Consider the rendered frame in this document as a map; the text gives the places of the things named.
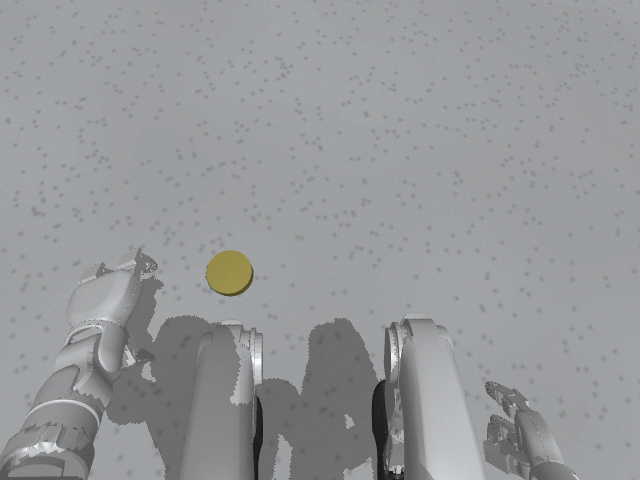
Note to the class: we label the left robot arm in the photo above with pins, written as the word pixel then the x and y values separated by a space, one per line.
pixel 56 439

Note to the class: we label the tin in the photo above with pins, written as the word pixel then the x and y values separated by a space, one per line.
pixel 230 273

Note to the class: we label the right robot arm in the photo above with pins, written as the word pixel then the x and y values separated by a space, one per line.
pixel 552 471

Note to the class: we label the right robot hand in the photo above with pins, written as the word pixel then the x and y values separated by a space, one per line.
pixel 527 443

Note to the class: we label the left robot hand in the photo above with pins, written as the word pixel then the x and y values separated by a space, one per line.
pixel 112 296

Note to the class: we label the right robot foot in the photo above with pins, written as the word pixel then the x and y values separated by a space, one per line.
pixel 380 431

